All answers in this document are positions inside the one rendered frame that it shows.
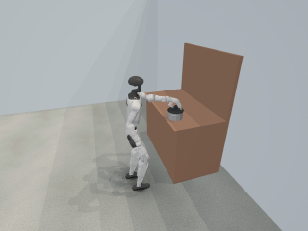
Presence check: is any robot right foot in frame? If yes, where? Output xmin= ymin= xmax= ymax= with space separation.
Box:
xmin=132 ymin=183 xmax=150 ymax=191

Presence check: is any lid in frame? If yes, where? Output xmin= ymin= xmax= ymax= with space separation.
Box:
xmin=167 ymin=107 xmax=184 ymax=114

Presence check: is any left robot forearm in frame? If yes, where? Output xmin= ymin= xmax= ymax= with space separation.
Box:
xmin=154 ymin=94 xmax=172 ymax=102

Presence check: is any left robot upper arm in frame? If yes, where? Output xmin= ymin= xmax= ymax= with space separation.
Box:
xmin=137 ymin=92 xmax=154 ymax=103

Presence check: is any right robot upper arm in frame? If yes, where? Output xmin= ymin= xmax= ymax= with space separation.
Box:
xmin=125 ymin=100 xmax=141 ymax=130

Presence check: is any table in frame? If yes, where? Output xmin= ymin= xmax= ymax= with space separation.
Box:
xmin=145 ymin=42 xmax=244 ymax=184

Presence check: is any robot left shin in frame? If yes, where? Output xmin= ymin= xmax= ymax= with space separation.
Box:
xmin=129 ymin=149 xmax=140 ymax=175

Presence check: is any right robot forearm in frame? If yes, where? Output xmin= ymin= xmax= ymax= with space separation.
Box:
xmin=127 ymin=124 xmax=143 ymax=149

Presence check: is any robot left hand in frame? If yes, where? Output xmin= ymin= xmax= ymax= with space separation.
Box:
xmin=168 ymin=97 xmax=182 ymax=110

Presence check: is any robot right hand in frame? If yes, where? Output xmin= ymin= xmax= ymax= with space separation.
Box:
xmin=138 ymin=147 xmax=150 ymax=162

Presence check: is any pot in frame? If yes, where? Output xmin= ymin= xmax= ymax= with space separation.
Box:
xmin=167 ymin=112 xmax=183 ymax=121

